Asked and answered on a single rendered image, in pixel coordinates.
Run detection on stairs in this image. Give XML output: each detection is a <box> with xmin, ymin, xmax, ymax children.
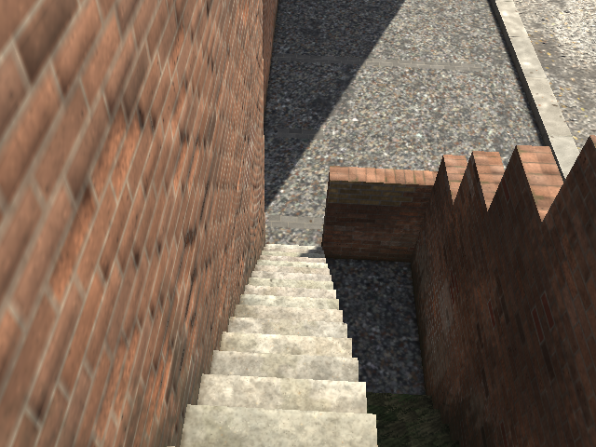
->
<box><xmin>167</xmin><ymin>244</ymin><xmax>378</xmax><ymax>447</ymax></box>

